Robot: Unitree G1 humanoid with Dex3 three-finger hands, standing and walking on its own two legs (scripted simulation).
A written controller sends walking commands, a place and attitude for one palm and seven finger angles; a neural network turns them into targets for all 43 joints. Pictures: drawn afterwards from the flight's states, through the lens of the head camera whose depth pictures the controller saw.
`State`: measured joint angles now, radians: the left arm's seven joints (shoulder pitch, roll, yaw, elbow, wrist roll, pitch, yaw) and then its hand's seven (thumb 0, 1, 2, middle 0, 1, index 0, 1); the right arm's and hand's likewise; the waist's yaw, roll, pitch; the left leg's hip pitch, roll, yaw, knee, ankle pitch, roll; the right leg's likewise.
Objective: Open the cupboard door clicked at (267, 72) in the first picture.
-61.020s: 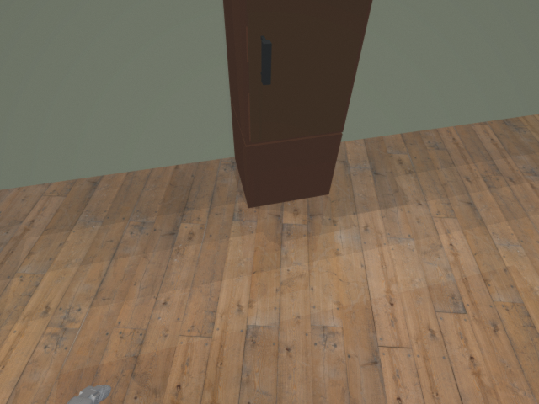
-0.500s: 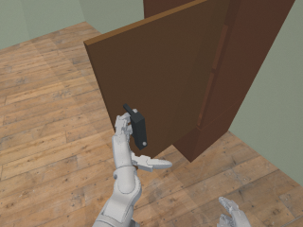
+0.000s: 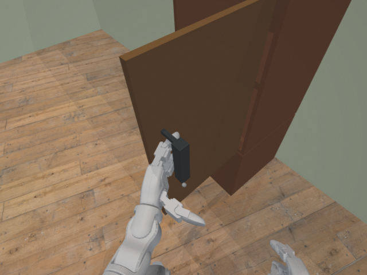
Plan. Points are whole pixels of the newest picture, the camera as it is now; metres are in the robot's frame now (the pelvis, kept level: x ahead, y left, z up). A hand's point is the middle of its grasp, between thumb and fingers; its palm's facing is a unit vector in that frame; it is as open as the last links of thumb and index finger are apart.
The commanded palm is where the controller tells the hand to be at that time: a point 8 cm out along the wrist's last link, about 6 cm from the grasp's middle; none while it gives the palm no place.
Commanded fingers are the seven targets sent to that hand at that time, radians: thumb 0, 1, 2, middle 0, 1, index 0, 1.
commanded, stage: slide the hand sideways off the handle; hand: left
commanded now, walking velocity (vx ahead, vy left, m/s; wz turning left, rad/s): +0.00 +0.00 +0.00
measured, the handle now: (174, 156) +0.37 +0.03 +0.06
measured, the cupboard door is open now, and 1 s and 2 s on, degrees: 93 93 93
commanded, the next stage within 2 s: draw the hand back to the body in 0.86 s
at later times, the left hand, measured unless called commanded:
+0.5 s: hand (164, 207) +0.24 +0.05 +0.06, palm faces -0.15 -0.99 +0.00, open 16.3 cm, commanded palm +0.23 +0.12 +0.06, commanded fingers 0.00 -0.50 0.30 -0.15 -0.30 -0.15 -0.30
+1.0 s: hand (137, 222) +0.22 +0.10 +0.06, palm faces -0.11 -0.99 -0.02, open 16.3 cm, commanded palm +0.20 +0.16 +0.07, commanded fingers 0.00 -0.50 0.30 -0.15 -0.30 -0.15 -0.30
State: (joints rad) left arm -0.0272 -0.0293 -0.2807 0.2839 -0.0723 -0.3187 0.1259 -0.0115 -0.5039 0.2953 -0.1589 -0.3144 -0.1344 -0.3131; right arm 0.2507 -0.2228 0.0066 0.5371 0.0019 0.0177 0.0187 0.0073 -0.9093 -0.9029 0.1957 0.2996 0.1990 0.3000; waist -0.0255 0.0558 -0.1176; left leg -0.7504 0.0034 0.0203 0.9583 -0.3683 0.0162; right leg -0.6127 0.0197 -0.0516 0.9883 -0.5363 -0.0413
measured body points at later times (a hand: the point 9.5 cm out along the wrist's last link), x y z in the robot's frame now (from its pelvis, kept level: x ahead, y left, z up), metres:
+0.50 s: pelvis +0.01 -0.01 -0.01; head +0.05 -0.02 +0.44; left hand +0.25 +0.10 +0.06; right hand +0.20 -0.22 -0.09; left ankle +0.06 +0.11 -0.68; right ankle -0.02 -0.09 -0.68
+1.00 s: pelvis +0.01 -0.01 -0.01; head +0.05 -0.03 +0.43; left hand +0.22 +0.15 +0.06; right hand +0.19 -0.24 -0.10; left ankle +0.06 +0.11 -0.68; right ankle -0.02 -0.09 -0.68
